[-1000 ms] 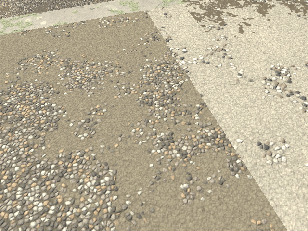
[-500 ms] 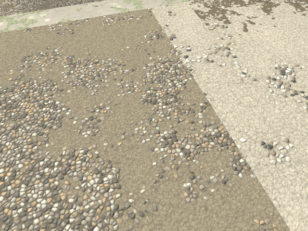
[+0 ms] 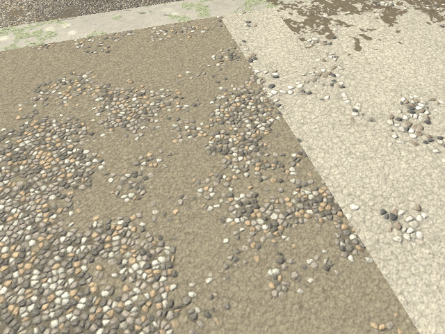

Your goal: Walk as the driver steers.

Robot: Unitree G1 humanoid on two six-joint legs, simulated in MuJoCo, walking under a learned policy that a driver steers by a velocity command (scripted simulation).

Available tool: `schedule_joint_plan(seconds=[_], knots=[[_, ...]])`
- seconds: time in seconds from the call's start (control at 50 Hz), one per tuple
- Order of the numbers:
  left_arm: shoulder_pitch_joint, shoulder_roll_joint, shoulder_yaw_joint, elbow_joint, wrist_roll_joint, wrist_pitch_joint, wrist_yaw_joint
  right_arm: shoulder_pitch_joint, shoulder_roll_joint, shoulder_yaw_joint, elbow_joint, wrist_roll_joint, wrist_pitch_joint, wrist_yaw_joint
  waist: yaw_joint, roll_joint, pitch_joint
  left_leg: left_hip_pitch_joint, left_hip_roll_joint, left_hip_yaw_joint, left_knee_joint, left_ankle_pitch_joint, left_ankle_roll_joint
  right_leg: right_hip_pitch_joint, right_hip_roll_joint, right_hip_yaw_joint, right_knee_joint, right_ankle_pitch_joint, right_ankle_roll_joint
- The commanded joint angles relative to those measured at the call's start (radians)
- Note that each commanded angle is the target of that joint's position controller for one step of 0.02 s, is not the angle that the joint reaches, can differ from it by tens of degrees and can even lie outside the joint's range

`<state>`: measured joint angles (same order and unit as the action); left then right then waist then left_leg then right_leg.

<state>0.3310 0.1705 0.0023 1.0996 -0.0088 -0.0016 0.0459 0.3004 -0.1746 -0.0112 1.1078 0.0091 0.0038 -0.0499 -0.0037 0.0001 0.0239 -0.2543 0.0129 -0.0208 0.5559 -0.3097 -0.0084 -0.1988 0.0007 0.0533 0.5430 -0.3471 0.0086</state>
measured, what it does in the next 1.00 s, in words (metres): walks ahead, turning left: left foot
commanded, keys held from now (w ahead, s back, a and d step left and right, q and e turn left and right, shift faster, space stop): w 0.20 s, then w+q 0.04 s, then q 0.76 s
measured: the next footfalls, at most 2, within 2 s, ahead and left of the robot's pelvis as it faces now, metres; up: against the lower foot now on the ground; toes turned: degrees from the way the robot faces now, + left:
left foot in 0.56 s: +0.30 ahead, +0.07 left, +0.00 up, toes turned +6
right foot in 1.04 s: +0.34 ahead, -0.12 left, +0.00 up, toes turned +31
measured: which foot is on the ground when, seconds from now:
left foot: down 0.00-0.24, up 0.26-0.54, down 0.56-1.00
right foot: down 0.00-0.56, up 0.58-1.00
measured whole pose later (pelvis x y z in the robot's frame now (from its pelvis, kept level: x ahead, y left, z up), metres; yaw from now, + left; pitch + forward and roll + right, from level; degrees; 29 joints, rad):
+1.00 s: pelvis +0.22 -0.03 +0.00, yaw +22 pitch +3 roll -1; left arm 0.15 0.28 0.05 0.78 -0.01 -0.03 0.05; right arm 0.19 -0.29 -0.07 0.69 0.01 0.04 -0.04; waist -0.03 0.02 0.02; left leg -0.39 -0.17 -0.22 0.46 -0.10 0.06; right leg -0.42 0.03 0.13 0.66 -0.31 0.06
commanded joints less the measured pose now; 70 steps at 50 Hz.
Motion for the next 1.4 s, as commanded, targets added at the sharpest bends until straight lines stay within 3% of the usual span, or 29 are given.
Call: schedule_joint_plan(seconds=[0.02, 0.1, 0.16, 0.22, 0.24, 0.26, 0.28, 0.32, 0.38, 0.44, 0.48, 0.52, 0.54, 0.56, 0.58, 0.6, 0.62, 0.64, 0.66, 0.74, 0.94, 1.02, 1.04, 1.06, 1.08, 1.1, 1.16, 1.3, 1.4], knots=[[0.069, 0.097, 0.019, -0.026, -0.009, -0.014, 0.006, 0.064, -0.109, -0.022, -0.024, 0.009, -0.015, -0.004, 0.001, 0.014, 0.142, -0.080, 0.002, -0.024, -0.125, -0.435, 0.070, -0.189, 0.011, -0.007, -0.109, -0.381, -0.073], [0.066, 0.074, 0.018, -0.048, -0.017, -0.062, -0.013, 0.126, -0.111, -0.030, -0.029, 0.019, -0.060, 0.015, -0.016, 0.031, 0.134, -0.036, 0.062, -0.129, -0.135, -0.411, 0.124, -0.232, -0.008, 0.017, -0.048, -0.306, -0.095], [0.042, 0.038, 0.010, -0.076, -0.021, -0.093, -0.029, 0.180, -0.156, -0.043, -0.030, 0.027, -0.080, 0.026, -0.024, 0.129, 0.124, 0.018, 0.166, -0.321, -0.240, -0.450, 0.198, -0.258, 0.028, -0.037, 0.081, -0.171, -0.096], [0.128, 0.030, 0.012, -0.062, -0.021, -0.118, -0.039, 0.095, -0.183, -0.047, -0.076, 0.029, -0.090, 0.033, 0.053, 0.152, 0.130, -0.098, 0.210, -0.393, -0.216, -0.259, 0.224, -0.090, 0.031, -0.050, 0.039, -0.063, -0.121], [0.269, 0.061, 0.025, -0.012, -0.021, -0.125, -0.042, -0.027, -0.160, -0.041, -0.125, 0.034, -0.096, 0.037, 0.132, 0.085, 0.118, -0.228, 0.129, -0.255, -0.083, -0.060, 0.177, 0.094, 0.009, 0.002, -0.047, 0.012, -0.127], [0.433, 0.175, 0.062, 0.052, -0.025, -0.124, -0.040, -0.123, -0.097, -0.027, -0.175, 0.032, -0.113, 0.043, 0.186, -0.156, 0.087, -0.456, -0.041, 0.004, 0.268, 0.177, 0.078, 0.365, -0.103, 0.203, -0.150, 0.250, -0.155], [0.516, 0.232, 0.074, 0.065, -0.006, -0.114, -0.044, -0.109, -0.093, -0.027, -0.183, 0.016, -0.135, 0.047, 0.193, -0.345, 0.036, -0.659, -0.097, 0.036, 0.556, -0.172, 0.036, 0.521, -0.317, 0.450, -0.188, 0.705, -0.208], [0.381, 0.135, 0.044, 0.014, 0.025, -0.100, -0.033, -0.093, -0.106, -0.037, -0.182, 0.047, -0.134, 0.053, 0.105, -0.136, 0.076, -0.744, -0.071, -0.130, 0.811, -0.259, 0.067, 0.465, -0.362, 0.343, -0.114, 0.978, -0.211], [0.135, 0.092, 0.015, -0.068, 0.016, -0.078, -0.017, -0.139, -0.073, -0.036, -0.234, 0.039, -0.103, 0.052, 0.012, -0.075, 0.110, -0.656, -0.007, -0.052, 0.596, -0.053, 0.073, 0.285, -0.261, 0.084, -0.228, 0.838, -0.122], [0.064, 0.181, 0.022, -0.103, 0.014, -0.071, 0.018, -0.209, -0.025, -0.014, -0.290, 0.017, -0.073, 0.070, 0.002, -0.125, 0.061, -0.228, -0.050, 0.114, 0.198, 0.205, 0.023, 0.019, -0.137, -0.105, -0.256, 0.830, -0.088], [0.066, 0.241, 0.039, -0.104, -0.007, -0.079, 0.033, -0.133, -0.094, -0.035, -0.299, 0.015, -0.056, 0.075, -0.043, -0.167, -0.023, -0.067, -0.087, 0.123, 0.131, 0.234, 0.038, 0.038, -0.173, -0.100, -0.158, 1.001, -0.089], [0.004, 0.236, 0.044, -0.129, -0.023, -0.080, 0.036, 0.020, -0.169, -0.070, -0.267, 0.004, -0.044, 0.077, -0.131, -0.142, -0.106, 0.081, -0.103, 0.095, 0.028, 0.288, 0.094, 0.079, -0.179, -0.097, 0.042, 1.012, -0.064], [-0.005, 0.229, 0.043, -0.145, -0.017, -0.081, 0.028, 0.071, -0.209, -0.088, -0.258, 0.000, -0.037, 0.072, -0.162, -0.100, -0.135, 0.182, -0.091, 0.051, -0.043, 0.362, 0.125, 0.035, -0.136, -0.113, 0.219, 0.867, -0.032], [0.017, 0.165, 0.024, -0.185, 0.029, -0.085, 0.013, 0.087, -0.288, -0.100, -0.272, -0.005, -0.028, 0.057, -0.126, 0.147, -0.193, 0.354, 0.112, -0.227, -0.060, 0.709, 0.210, -0.165, -0.011, -0.143, 0.594, 0.167, 0.017], [0.169, 0.069, 0.003, -0.196, 0.042, -0.094, -0.009, 0.039, -0.328, -0.085, -0.325, -0.057, -0.038, 0.057, -0.016, 0.284, -0.351, 0.441, 0.358, -0.684, -0.125, 0.974, 0.428, -0.312, 0.131, 0.005, 0.910, -0.347, 0.035], [0.183, 0.132, 0.019, -0.198, 0.019, -0.094, -0.026, -0.028, -0.299, -0.087, -0.349, -0.047, -0.043, 0.065, -0.021, 0.187, -0.353, 0.352, 0.344, -0.695, -0.212, 0.648, 0.453, -0.344, 0.081, 0.104, 0.978, -0.301, 0.023], [0.073, 0.175, 0.030, -0.229, -0.005, -0.087, -0.027, -0.130, -0.237, -0.075, -0.381, -0.017, -0.049, 0.067, -0.013, 0.080, -0.175, 0.205, 0.272, -0.562, -0.249, 0.385, 0.386, -0.420, 0.042, 0.073, 0.929, -0.215, 0.009], [0.016, 0.188, 0.040, -0.239, 0.000, -0.073, -0.014, -0.192, -0.216, -0.067, -0.398, 0.001, -0.049, 0.069, 0.009, -0.027, -0.085, 0.069, 0.212, -0.470, -0.282, 0.239, 0.319, -0.419, 0.000, 0.057, 0.844, -0.143, 0.009], [-0.002, 0.212, 0.054, -0.246, 0.007, -0.055, 0.003, -0.215, -0.210, -0.064, -0.410, 0.003, -0.049, 0.068, 0.023, -0.032, -0.061, -0.019, 0.171, -0.423, -0.297, 0.185, 0.286, -0.378, -0.025, 0.057, 0.765, -0.101, 0.009], [-0.021, 0.191, 0.064, -0.291, 0.025, -0.032, 0.022, -0.175, -0.234, -0.075, -0.419, -0.021, -0.040, 0.046, 0.036, 0.079, -0.079, -0.123, 0.088, -0.332, -0.291, 0.257, 0.271, -0.288, -0.008, 0.037, 0.541, -0.019, 0.037], [-0.176, 0.193, 0.070, -0.375, 0.005, -0.041, 0.008, -0.134, -0.265, -0.097, -0.482, -0.005, 0.018, 0.001, -0.020, 0.136, -0.120, -0.039, 0.082, -0.496, -0.272, -0.005, 0.220, -0.251, 0.038, 0.069, 0.183, 0.032, 0.063], [-0.090, 0.215, 0.083, -0.360, -0.011, -0.058, -0.011, -0.141, -0.258, -0.097, -0.506, 0.012, 0.036, 0.000, 0.032, 0.145, -0.120, -0.029, 0.042, -0.533, -0.208, 0.060, 0.169, -0.054, 0.037, 0.040, -0.134, 0.129, 0.017], [-0.060, 0.259, 0.098, -0.355, -0.003, -0.057, -0.011, -0.112, -0.229, -0.088, -0.507, 0.018, 0.038, -0.001, 0.031, 0.093, -0.137, -0.111, -0.011, -0.484, -0.130, -0.046, 0.121, 0.076, -0.062, 0.090, -0.205, 0.174, -0.018], [-0.088, 0.335, 0.112, -0.375, 0.026, -0.047, -0.005, -0.069, -0.176, -0.077, -0.514, 0.019, 0.037, 0.004, -0.016, -0.140, -0.134, -0.280, -0.140, -0.299, 0.108, -0.205, 0.063, 0.168, -0.286, 0.312, -0.241, 0.218, -0.124], [-0.098, 0.339, 0.116, -0.381, 0.067, -0.044, -0.011, -0.103, -0.241, -0.099, -0.548, 0.014, 0.019, 0.011, -0.006, -0.306, -0.106, -0.417, -0.184, -0.182, 0.318, -0.290, 0.031, 0.093, -0.397, 0.500, -0.303, 0.210, -0.244], [-0.149, 0.281, 0.103, -0.414, 0.057, -0.049, -0.010, -0.090, -0.303, -0.115, -0.532, -0.003, 0.010, 0.015, -0.016, -0.207, -0.091, -0.434, -0.110, -0.187, 0.449, -0.194, 0.009, 0.078, -0.382, 0.450, -0.306, 0.081, -0.243], [-0.145, 0.219, 0.080, -0.416, 0.003, -0.053, 0.000, -0.029, -0.223, -0.098, -0.475, -0.013, 0.017, 0.024, -0.006, -0.139, -0.056, -0.483, -0.093, -0.135, 0.610, -0.033, -0.028, 0.102, -0.246, 0.293, -0.320, -0.102, -0.163], [-0.002, 0.256, 0.087, -0.372, 0.004, -0.077, -0.018, -0.183, -0.157, -0.061, -0.517, 0.002, -0.050, 0.048, 0.076, -0.143, 0.016, -0.449, 0.011, 0.002, 0.298, 0.090, -0.037, 0.140, -0.225, 0.189, -0.400, -0.006, -0.199], [0.038, 0.284, 0.094, -0.350, -0.007, -0.072, -0.040, -0.217, -0.153, -0.054, -0.528, 0.014, -0.073, 0.062, 0.091, -0.163, 0.041, -0.222, -0.010, 0.055, 0.055, 0.047, -0.001, 0.050, -0.231, 0.132, -0.363, 0.116, -0.211]])
Velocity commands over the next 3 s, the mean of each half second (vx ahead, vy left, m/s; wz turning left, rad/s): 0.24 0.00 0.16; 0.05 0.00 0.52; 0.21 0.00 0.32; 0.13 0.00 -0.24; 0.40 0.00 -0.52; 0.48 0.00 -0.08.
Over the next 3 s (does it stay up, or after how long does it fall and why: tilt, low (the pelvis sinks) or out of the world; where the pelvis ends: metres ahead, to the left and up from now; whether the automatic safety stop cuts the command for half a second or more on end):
stays up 0.86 0.10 -0.01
